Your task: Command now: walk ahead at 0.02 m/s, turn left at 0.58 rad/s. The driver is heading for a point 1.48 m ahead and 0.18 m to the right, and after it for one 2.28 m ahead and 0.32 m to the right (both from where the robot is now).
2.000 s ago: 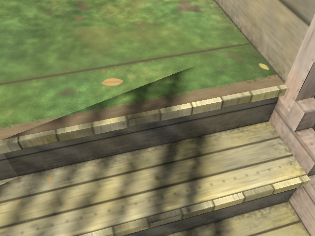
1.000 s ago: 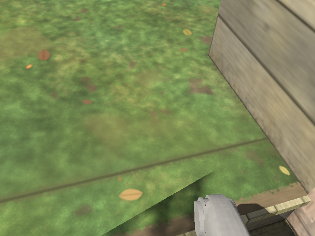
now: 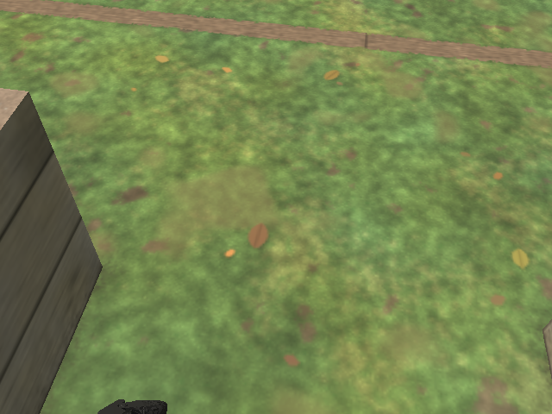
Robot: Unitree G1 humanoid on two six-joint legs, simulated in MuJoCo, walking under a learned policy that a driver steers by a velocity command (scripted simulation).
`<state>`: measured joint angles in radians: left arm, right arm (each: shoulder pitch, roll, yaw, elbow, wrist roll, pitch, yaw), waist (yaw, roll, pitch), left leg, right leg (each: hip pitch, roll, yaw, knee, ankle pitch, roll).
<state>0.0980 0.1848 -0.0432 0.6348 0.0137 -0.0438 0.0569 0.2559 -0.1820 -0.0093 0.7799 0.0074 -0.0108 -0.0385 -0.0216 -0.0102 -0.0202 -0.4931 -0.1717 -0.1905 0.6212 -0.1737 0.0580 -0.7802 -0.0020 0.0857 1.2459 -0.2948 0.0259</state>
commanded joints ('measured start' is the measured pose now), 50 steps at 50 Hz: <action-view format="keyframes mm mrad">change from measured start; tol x16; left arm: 1 42 79 34 -61 -11 12 19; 50 144 100 69 97 2 26 -59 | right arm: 1 -153 -146 -46 -193 0 4 -17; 50 -21 -86 -4 -151 -22 -50 52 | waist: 1 35 175 -153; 6 13 158 -74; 9 -47 -304 -60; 11 0 -85 4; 20 67 -161 -46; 27 65 155 -11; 50 30 14 -10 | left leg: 1 65 192 -301 -262 -149 142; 6 35 168 -196 -80 -258 72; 8 -234 -20 27 318 -470 -44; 10 -254 131 47 667 -369 -116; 13 -215 172 82 776 -261 -145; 22 158 193 206 -146 -94 -76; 27 123 274 42 -220 -297 11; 50 254 242 119 -208 87 19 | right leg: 1 219 19 -43 -266 4 15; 6 515 -11 -61 -734 89 -17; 8 651 -302 364 -915 264 -175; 9 560 -411 579 -981 78 -311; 11 465 -283 402 -952 -147 -259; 16 499 -93 114 -946 -64 -187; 23 474 -133 153 -910 -187 -162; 50 603 -49 -15 -816 235 -84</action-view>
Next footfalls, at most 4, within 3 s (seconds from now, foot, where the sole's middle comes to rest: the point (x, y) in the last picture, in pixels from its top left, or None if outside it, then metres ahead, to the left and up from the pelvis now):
0.14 right None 0.14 -0.14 -0.76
0.46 left None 0.10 0.09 -0.76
2.56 right None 0.20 -0.18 -0.76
2.98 left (249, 408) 0.49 0.07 -0.76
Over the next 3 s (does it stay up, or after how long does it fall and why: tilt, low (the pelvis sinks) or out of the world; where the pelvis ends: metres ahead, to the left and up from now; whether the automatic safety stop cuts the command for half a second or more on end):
stays up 0.37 -0.04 0.00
